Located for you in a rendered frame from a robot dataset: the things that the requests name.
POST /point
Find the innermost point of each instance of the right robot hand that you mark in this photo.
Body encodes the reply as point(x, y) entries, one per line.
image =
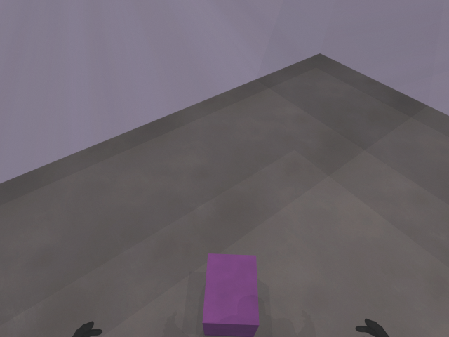
point(373, 328)

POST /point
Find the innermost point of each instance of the carton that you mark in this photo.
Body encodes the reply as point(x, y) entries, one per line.
point(231, 297)

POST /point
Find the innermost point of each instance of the left robot hand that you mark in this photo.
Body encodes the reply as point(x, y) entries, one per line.
point(86, 331)

